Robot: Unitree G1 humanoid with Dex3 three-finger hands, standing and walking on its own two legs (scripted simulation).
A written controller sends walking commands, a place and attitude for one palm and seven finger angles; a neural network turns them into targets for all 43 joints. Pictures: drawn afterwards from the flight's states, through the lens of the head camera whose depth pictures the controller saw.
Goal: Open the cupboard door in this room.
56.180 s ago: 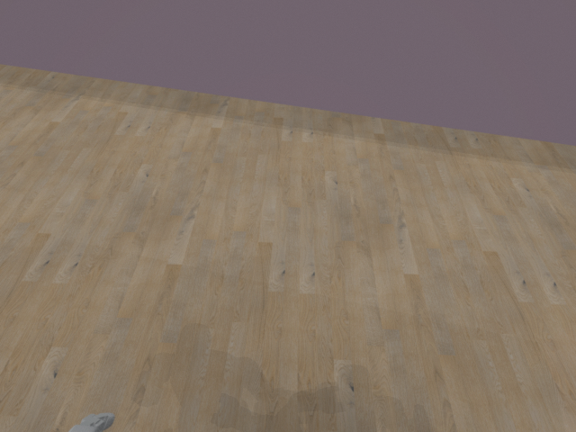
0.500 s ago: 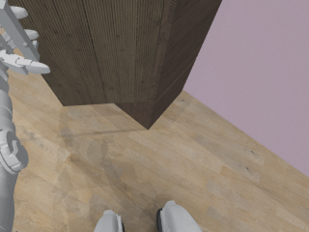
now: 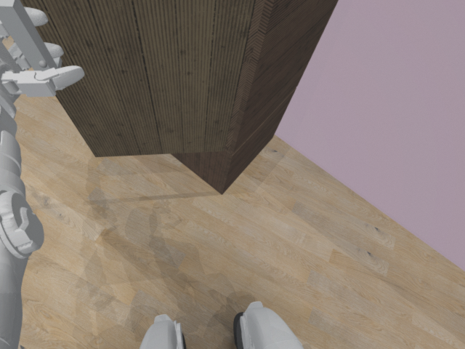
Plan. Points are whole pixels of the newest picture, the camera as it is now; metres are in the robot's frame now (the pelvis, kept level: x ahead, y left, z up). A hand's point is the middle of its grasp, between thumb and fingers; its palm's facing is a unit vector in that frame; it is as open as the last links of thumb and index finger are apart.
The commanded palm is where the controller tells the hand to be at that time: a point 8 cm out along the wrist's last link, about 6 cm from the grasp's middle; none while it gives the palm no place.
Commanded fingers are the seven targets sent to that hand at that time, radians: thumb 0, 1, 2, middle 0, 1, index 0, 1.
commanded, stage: close the thumb around the handle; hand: left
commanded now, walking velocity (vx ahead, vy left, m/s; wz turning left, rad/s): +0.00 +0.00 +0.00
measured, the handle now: (36, 38) +0.60 +0.24 +0.10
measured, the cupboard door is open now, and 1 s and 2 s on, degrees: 45 62 81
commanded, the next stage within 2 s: pull the door open along its arc in 0.36 s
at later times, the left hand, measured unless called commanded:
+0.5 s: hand (50, 60) +0.55 +0.21 +0.10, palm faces +0.00 -1.00 +0.00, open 5.6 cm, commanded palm +0.53 +0.25 +0.10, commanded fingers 0.00 0.90 0.90 -0.40 -1.35 -0.40 -1.35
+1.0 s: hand (63, 118) +0.45 +0.19 +0.10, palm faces +0.05 -1.00 +0.04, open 6.0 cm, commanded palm +0.40 +0.24 +0.10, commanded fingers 0.00 0.90 0.90 -0.40 -1.35 -0.40 -1.35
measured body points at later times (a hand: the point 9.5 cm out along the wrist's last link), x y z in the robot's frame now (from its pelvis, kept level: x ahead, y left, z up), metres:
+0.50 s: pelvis +0.01 +0.00 +0.00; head +0.16 +0.03 +0.43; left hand +0.55 +0.27 +0.10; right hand -0.03 -0.26 -0.09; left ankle -0.01 +0.10 -0.68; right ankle +0.01 -0.14 -0.68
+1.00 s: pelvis +0.03 +0.00 +0.02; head +0.10 +0.00 +0.46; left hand +0.44 +0.24 +0.10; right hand +0.07 -0.26 -0.09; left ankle -0.01 +0.10 -0.68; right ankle +0.01 -0.14 -0.68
